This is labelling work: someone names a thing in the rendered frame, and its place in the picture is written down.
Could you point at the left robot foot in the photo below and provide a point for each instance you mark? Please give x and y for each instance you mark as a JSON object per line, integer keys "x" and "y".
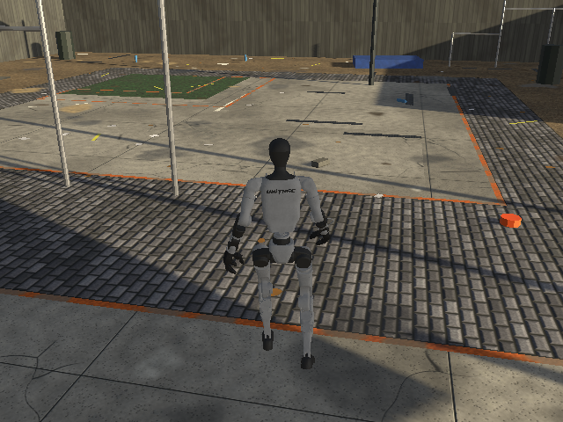
{"x": 268, "y": 342}

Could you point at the left robot thigh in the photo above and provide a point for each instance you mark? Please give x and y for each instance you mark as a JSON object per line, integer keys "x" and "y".
{"x": 261, "y": 262}

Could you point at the robot left hand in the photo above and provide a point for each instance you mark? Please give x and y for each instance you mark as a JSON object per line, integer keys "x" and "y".
{"x": 228, "y": 261}

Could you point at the robot right forearm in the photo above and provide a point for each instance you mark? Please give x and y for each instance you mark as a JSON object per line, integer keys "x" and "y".
{"x": 322, "y": 226}

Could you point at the robot left forearm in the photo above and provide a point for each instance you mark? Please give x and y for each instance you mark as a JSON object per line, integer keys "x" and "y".
{"x": 235, "y": 237}

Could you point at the right robot upper arm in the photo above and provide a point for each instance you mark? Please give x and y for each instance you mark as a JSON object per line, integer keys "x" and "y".
{"x": 308, "y": 185}

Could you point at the robot right hand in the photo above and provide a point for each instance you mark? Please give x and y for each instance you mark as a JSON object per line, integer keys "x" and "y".
{"x": 323, "y": 240}

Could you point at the left robot upper arm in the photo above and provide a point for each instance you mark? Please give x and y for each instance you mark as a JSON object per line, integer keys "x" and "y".
{"x": 252, "y": 186}

